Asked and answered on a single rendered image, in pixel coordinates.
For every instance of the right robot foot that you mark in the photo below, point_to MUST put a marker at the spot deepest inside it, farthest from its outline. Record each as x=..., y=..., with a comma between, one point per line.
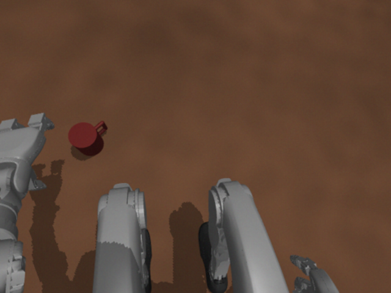
x=215, y=286

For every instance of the left robot arm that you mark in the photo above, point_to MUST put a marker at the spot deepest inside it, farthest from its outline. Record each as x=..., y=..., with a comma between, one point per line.
x=15, y=176

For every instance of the left robot hand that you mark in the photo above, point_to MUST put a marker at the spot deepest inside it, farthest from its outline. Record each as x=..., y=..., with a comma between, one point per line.
x=25, y=143

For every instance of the right robot hand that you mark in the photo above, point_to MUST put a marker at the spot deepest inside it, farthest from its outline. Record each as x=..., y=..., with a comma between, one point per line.
x=320, y=282

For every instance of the mug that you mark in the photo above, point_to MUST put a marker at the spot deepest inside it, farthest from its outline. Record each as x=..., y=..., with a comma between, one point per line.
x=86, y=138

